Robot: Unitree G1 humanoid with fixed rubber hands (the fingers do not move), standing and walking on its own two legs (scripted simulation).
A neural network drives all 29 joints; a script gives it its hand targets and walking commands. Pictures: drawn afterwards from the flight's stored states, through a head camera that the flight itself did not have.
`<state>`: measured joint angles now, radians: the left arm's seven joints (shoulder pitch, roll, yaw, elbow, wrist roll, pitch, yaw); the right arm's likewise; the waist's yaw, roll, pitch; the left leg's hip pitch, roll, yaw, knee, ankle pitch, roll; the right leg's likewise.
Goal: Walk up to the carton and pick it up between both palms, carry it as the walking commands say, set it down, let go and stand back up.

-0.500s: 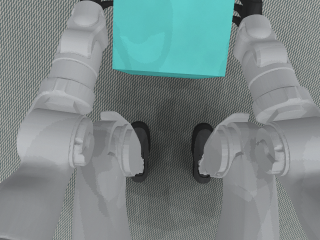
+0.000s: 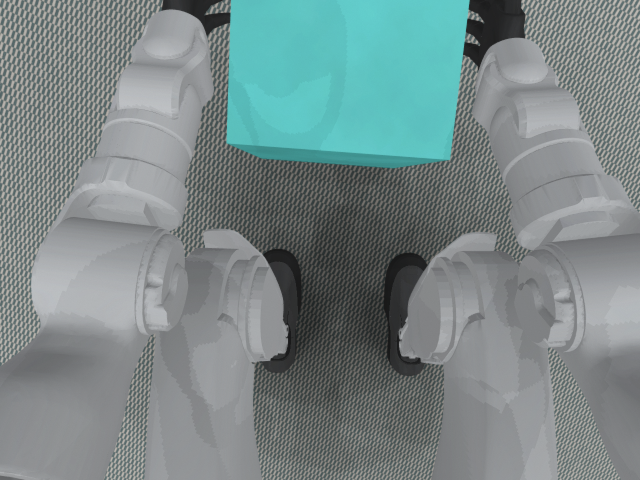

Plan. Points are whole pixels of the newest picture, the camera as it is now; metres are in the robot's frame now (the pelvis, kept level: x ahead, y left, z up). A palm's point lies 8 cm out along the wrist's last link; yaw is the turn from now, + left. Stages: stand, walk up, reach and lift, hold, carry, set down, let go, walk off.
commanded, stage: set down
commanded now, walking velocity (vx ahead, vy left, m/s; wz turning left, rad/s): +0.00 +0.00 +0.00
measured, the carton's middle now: (338, 67) +0.52 +0.02 -0.25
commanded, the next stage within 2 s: none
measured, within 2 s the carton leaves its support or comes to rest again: rests again in 0.92 s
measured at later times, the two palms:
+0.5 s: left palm (186, 16) +0.54 +0.17 -0.17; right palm (499, 44) +0.52 -0.14 -0.18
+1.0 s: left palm (182, 22) +0.53 +0.17 -0.18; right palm (507, 43) +0.53 -0.14 -0.18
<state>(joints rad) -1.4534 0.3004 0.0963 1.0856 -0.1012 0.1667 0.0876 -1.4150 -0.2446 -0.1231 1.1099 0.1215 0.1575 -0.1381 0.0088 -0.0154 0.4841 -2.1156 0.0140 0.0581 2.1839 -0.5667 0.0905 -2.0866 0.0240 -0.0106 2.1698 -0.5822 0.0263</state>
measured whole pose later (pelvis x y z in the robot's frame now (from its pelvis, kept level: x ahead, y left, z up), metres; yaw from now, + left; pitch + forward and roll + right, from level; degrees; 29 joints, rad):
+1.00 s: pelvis +0.00 +0.00 -0.01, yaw +0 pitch +31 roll -2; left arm -1.45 0.32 0.13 1.15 -0.10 0.08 0.06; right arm -1.42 -0.27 -0.16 1.17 0.12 0.05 -0.10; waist 0.01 -0.02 0.45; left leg -2.17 0.01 0.06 2.19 -0.56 0.09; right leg -2.14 0.04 -0.01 2.18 -0.57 0.04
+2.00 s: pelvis -0.01 -0.01 +0.06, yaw +2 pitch +22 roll +1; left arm -1.28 0.45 0.09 0.66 -0.15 0.46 0.09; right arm -1.19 -0.31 -0.15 0.48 0.24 0.47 -0.21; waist 0.01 -0.02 0.52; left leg -1.82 -0.01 0.06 2.01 -0.57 0.05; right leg -1.82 0.03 0.01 2.02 -0.58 0.00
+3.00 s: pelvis +0.01 -0.01 +0.25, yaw +1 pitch +14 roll +1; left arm -0.64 0.44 0.14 0.16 -0.15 0.58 0.04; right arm -0.57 -0.31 -0.15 0.04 0.23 0.59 -0.10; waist 0.01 -0.02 0.52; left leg -1.14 -0.03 0.06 1.31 -0.42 0.05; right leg -1.15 0.03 0.05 1.34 -0.44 0.01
